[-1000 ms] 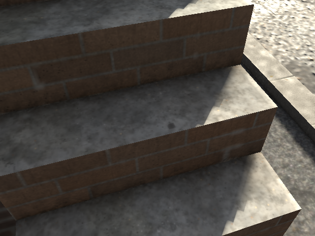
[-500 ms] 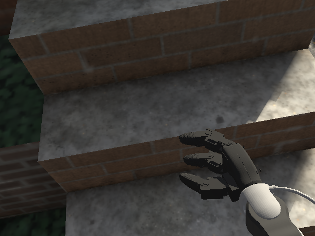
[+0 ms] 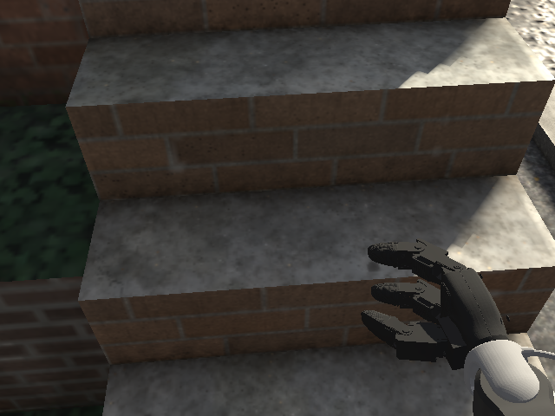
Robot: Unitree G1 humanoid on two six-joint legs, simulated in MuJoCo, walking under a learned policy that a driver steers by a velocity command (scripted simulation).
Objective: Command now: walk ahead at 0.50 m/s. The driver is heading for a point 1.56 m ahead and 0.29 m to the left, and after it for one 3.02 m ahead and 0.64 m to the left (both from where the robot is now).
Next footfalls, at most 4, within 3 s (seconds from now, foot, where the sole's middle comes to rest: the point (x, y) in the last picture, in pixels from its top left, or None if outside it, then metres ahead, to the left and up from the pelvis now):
0.10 left None -0.05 0.07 -0.87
0.46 right None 0.19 -0.26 -0.65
0.98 left None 0.20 -0.04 -0.66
1.48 right None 0.28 -0.22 -0.66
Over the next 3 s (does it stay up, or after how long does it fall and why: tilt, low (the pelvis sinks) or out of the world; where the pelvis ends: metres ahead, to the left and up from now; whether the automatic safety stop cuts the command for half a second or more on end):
stays up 0.24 0.06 0.26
